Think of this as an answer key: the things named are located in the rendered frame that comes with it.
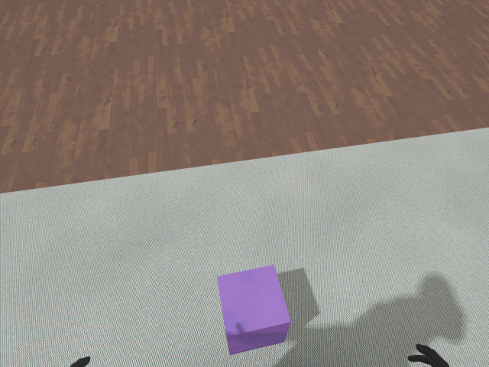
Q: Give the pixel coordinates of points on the carton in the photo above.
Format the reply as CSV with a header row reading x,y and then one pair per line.
x,y
254,310

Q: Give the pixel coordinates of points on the right robot hand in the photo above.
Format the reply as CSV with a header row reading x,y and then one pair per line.
x,y
431,357

